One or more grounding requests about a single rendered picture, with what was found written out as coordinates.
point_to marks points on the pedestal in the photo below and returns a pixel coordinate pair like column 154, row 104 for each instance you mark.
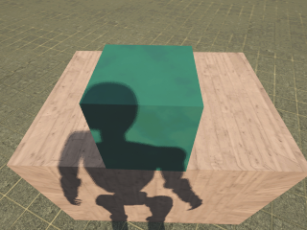
column 243, row 156

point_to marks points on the carton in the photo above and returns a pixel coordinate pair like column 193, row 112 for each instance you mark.
column 143, row 106

